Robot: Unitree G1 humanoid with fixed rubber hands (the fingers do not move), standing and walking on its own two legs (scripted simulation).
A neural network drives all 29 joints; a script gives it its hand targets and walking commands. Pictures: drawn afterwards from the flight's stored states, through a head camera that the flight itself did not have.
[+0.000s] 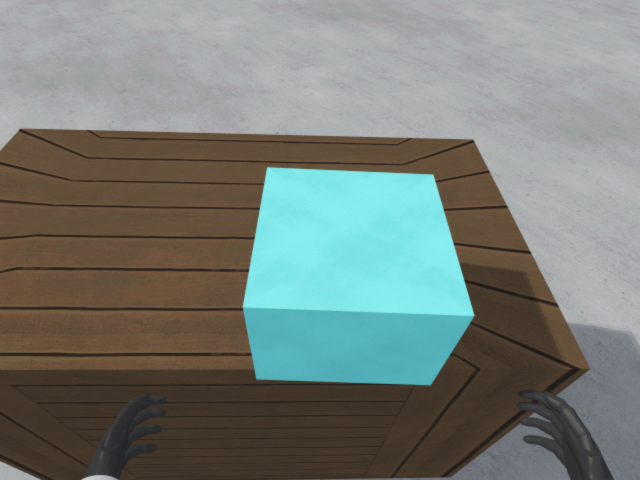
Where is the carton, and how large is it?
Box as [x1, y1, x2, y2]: [243, 167, 473, 384]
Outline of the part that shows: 267,167 243,303 243,311 256,378 430,384 473,317 473,312 433,175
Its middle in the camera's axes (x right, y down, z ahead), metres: +0.04 +0.05 +0.56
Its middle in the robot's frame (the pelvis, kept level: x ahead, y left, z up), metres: +0.40 -0.02 +0.03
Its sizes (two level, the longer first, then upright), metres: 0.246 0.242 0.184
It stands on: a pedestal, 0.71 m high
